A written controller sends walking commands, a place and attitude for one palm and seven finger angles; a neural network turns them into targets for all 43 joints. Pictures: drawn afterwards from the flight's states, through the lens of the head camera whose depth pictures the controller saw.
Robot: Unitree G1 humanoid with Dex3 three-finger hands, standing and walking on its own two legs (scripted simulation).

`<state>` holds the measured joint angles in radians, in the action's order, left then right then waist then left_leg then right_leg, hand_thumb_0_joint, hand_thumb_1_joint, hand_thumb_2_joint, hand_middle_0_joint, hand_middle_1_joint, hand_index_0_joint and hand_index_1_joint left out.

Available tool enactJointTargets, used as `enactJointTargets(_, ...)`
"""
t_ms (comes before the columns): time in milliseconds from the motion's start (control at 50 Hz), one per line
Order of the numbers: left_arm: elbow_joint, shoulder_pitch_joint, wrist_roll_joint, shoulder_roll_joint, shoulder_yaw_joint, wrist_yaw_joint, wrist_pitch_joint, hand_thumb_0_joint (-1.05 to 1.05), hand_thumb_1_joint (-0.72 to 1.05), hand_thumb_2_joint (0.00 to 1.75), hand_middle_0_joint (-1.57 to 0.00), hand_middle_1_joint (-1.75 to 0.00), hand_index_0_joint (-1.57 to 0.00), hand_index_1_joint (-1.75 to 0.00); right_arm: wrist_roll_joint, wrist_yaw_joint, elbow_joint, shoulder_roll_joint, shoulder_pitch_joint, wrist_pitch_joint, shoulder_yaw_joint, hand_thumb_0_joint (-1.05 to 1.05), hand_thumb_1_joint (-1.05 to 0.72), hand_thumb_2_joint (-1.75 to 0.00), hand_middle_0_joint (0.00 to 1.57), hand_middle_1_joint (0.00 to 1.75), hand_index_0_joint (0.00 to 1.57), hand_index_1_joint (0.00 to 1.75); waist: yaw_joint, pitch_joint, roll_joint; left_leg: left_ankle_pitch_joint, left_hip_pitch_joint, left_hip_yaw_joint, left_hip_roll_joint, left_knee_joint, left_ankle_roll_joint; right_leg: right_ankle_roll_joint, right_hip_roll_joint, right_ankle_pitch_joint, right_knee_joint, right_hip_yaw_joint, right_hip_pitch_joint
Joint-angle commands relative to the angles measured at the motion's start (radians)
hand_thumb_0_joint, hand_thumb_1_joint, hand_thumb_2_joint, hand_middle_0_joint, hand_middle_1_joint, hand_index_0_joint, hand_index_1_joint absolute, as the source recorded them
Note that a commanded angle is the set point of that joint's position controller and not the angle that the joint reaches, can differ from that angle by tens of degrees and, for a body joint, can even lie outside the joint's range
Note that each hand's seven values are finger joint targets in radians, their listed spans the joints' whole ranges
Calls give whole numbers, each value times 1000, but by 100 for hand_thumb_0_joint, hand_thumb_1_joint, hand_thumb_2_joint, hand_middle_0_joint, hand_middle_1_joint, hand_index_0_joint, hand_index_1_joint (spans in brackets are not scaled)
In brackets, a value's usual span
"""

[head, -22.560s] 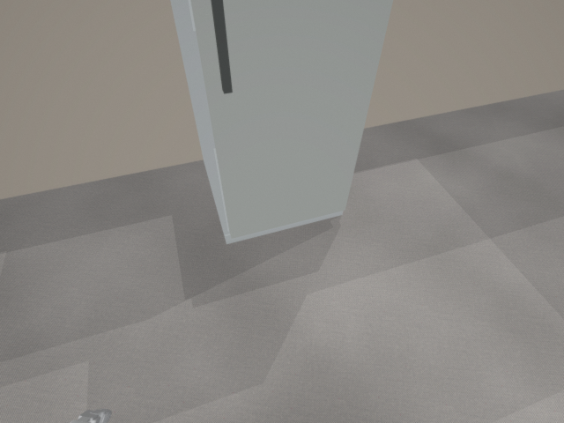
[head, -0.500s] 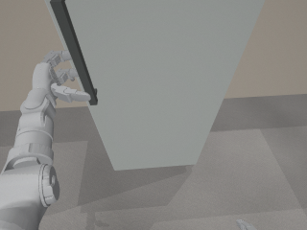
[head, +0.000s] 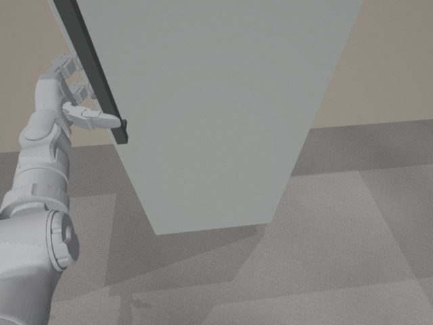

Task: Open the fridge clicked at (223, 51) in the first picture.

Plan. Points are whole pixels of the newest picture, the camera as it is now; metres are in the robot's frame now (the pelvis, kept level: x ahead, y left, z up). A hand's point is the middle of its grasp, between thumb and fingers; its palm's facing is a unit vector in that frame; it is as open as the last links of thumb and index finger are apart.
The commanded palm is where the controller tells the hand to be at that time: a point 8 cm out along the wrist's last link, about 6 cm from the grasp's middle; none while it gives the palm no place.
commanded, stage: feel for the door with the fingertips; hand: left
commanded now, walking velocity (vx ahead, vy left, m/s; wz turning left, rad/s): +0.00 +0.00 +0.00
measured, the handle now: (101, 76) +0.52 +0.21 +0.18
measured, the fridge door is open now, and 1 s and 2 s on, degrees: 0 0 0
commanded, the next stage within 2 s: slide the fingers in behind the handle in 0.08 s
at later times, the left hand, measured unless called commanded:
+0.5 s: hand (89, 100) +0.46 +0.21 +0.17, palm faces +0.09 -1.00 +0.00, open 13.9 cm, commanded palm +0.43 +0.26 +0.16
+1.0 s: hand (91, 105) +0.45 +0.21 +0.17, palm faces +0.12 -0.99 -0.01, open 14.2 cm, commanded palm +0.42 +0.25 +0.16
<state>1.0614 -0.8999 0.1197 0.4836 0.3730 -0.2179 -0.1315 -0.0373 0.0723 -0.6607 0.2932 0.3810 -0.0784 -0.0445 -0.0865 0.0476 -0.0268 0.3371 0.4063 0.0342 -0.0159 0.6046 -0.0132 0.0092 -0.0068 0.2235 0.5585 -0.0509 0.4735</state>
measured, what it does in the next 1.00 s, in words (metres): stands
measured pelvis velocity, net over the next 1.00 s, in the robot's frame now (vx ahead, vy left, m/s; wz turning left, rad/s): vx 0.00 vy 0.00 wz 0.02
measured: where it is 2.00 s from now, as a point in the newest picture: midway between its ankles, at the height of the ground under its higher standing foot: outside the picture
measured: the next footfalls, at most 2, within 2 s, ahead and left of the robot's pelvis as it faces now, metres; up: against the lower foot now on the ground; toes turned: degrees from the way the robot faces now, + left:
none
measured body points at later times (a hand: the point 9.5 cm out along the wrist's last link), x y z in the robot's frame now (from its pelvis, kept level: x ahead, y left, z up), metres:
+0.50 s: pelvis +0.01 +0.00 +0.00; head +0.04 +0.00 +0.45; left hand +0.45 +0.27 +0.17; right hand +0.07 -0.26 -0.11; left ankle -0.02 +0.11 -0.73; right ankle +0.03 -0.12 -0.73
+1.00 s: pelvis +0.00 +0.00 +0.00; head +0.03 +0.00 +0.45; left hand +0.44 +0.26 +0.17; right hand +0.11 -0.25 -0.11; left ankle -0.02 +0.11 -0.73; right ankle +0.03 -0.12 -0.73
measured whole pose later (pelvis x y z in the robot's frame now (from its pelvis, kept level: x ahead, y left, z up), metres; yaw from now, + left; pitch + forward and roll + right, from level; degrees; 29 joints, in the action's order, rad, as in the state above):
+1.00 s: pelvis +0.00 +0.00 +0.00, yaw +1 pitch +6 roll -1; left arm 0.90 -0.81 0.15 0.38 0.29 -0.15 -0.07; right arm -0.04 0.07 -0.66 0.27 0.32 -0.09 -0.05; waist -0.03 0.05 -0.03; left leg 0.33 0.34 0.02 0.00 0.58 -0.02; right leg 0.01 -0.02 0.23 0.54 -0.07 0.40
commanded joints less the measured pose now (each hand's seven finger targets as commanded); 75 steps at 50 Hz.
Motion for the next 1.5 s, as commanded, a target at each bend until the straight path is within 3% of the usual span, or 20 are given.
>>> enactJointTargets(0,-210,-486,6,279,35,2,-81,0,-50,30,-30,-120,-30,-120,5,11,90,141,56,-31,56,0,-90,-90,20,30,20,30,6,357,-43,-288,-73,-43,5,-75,-12,19,8,-271,-26,30,-229)
enactJointTargets(100,-184,-501,6,317,63,-2,-79,0,-50,30,-30,-120,-30,-120,6,12,90,148,70,-24,58,0,-90,-90,20,30,20,30,-1,352,-2,-274,-49,-40,4,-75,-16,15,9,-277,-28,33,-239)
enactJointTargets(200,-216,-479,10,305,61,-3,-86,0,-50,30,-30,-120,-30,-120,7,8,97,144,68,-22,60,0,-90,-90,20,30,20,30,9,382,-42,-289,-72,-40,5,-71,-14,18,11,-275,-25,33,-239)
enactJointTargets(300,-258,-444,21,261,32,-9,-75,0,-50,30,-30,-120,-30,-120,3,4,110,144,56,-20,61,0,-90,-90,20,30,20,30,9,358,-17,-296,-73,-40,2,-78,-16,18,13,-284,-28,29,-242)
enactJointTargets(340,-333,-419,29,257,35,-8,-77,0,-50,30,-30,-120,-30,-120,1,5,120,139,41,-20,64,0,-90,-90,20,30,20,30,25,408,-84,-353,-125,-41,0,-72,-12,23,14,-306,-23,29,-253)
enactJointTargets(360,-361,-418,33,253,36,-7,-75,0,-50,30,-30,-120,-30,-120,1,6,118,138,40,-22,65,0,-90,-90,20,30,20,30,22,418,-63,-370,-142,-45,-2,-71,-11,22,16,-313,-25,26,-253)
enactJointTargets(440,-362,-345,49,226,33,2,-38,0,-50,30,-30,-120,-30,-120,-5,8,119,137,17,-22,62,0,-90,-90,20,30,20,30,30,345,-26,-337,-109,-40,-4,-89,-14,22,15,-298,-37,21,-257)
enactJointTargets(500,-409,-360,43,185,-2,11,-16,0,-50,30,-30,-120,-30,-120,-5,8,127,130,-1,-25,58,0,-90,-90,20,30,20,30,28,336,-43,-321,-123,-40,-1,-96,-14,22,12,-283,-44,20,-250)
enactJointTargets(560,-434,-365,44,207,22,28,-11,0,-50,30,-30,-120,-30,-120,-4,13,121,128,-12,-27,58,0,-90,-90,20,30,20,30,31,343,-41,-331,-140,-44,-1,-95,-12,24,11,-287,-46,21,-260)
enactJointTargets(640,-450,-383,45,121,-51,32,-7,0,-50,30,-30,-120,-30,-120,-6,14,119,118,-30,-33,53,0,-90,-90,20,30,20,30,19,329,-58,-351,-166,-48,0,-94,-9,25,9,-290,-48,18,-241)
enactJointTargets(720,-460,-394,42,139,-33,47,-8,0,-50,30,-30,-120,-30,-120,-3,16,115,121,-35,-37,54,0,-90,-90,20,30,20,30,29,355,-18,-363,-176,-51,1,-93,-9,26,7,-300,-46,16,-262)
enactJointTargets(800,-420,-427,39,76,-89,44,1,0,-50,30,-30,-120,-30,-120,-6,18,110,113,-50,-40,46,0,-90,-90,20,30,20,30,12,302,-25,-325,-159,-53,4,-99,-7,25,6,-276,-52,16,-232)
enactJointTargets(880,-441,-438,39,69,-89,48,-11,0,-50,30,-30,-120,-30,-120,-2,16,109,112,-46,-49,50,0,-90,-90,20,30,20,30,23,370,-46,-362,-194,-57,7,-91,-4,27,6,-296,-42,16,-247)
enactJointTargets(940,-382,-416,41,114,-52,47,-13,0,-50,30,-30,-120,-30,-120,-3,18,96,120,-39,-46,48,0,-90,-90,20,30,20,30,21,329,3,-332,-154,-57,6,-95,-8,26,5,-286,-48,15,-253)
enactJointTargets(1060,-394,-445,39,108,-63,38,-28,0,-50,30,-30,-120,-30,-120,-1,18,94,118,-34,-49,49,0,-90,-90,20,30,20,30,21,349,-38,-336,-171,-58,7,-95,-5,26,5,-279,-46,17,-244)
enactJointTargets(1100,-378,-430,42,109,-57,38,-27,0,-50,30,-30,-120,-30,-120,-1,16,94,119,-28,-52,49,0,-90,-90,20,30,20,30,21,344,1,-330,-156,-58,7,-99,-7,25,7,-282,-47,15,-254)
enactJointTargets(1120,-369,-402,42,147,-24,38,-30,0,-50,30,-30,-120,-30,-120,0,18,96,126,-24,-49,53,0,-90,-90,20,30,20,30,32,352,16,-333,-148,-54,5,-96,-10,25,7,-288,-45,17,-272)
enactJointTargets(1260,-340,-406,32,227,24,23,-37,0,-50,30,-30,-120,-30,-120,-2,21,101,129,-23,-42,47,0,-90,-90,20,30,20,30,32,322,-19,-278,-99,-41,11,-106,-16,23,1,-271,-50,31,-283)
enactJointTargets(1360,-339,-373,33,282,62,2,-53,0,-50,30,-30,-120,-30,-120,-2,22,110,133,-14,-41,50,0,-90,-90,20,30,20,30,43,349,-20,-289,-89,-33,10,-101,-18,22,1,-296,-44,37,-310)
enactJointTargets(1480,-328,-331,55,289,60,-44,-43,0,-50,30,-30,-120,-30,-120,-9,25,120,140,-13,-35,52,0,-90,-90,20,30,20,30,36,333,-4,-263,-74,-25,9,-101,-22,17,2,-290,-50,41,-302)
